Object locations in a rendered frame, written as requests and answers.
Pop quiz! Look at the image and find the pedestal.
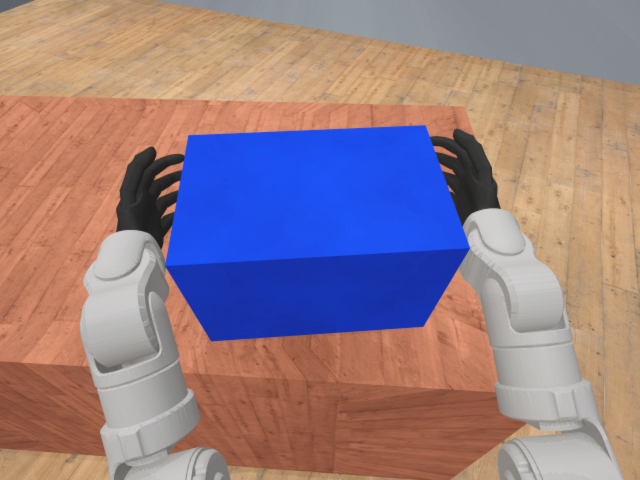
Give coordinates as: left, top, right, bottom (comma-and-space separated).
0, 95, 527, 480

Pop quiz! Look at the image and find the right robot forearm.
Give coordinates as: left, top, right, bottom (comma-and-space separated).
459, 208, 624, 480

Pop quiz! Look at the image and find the left robot forearm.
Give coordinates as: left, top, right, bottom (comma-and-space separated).
80, 230, 200, 480

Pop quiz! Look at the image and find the carton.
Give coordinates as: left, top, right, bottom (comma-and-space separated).
165, 125, 470, 341

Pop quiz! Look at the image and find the robot left upper arm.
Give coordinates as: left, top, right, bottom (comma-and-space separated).
124, 447, 231, 480

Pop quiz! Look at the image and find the robot right upper arm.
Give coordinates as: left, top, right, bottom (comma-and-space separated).
498, 432, 621, 480

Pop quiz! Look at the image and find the robot right hand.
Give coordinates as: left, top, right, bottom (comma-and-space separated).
430, 129, 501, 227

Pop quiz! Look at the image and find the robot left hand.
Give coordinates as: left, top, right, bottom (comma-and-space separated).
116, 146, 185, 249

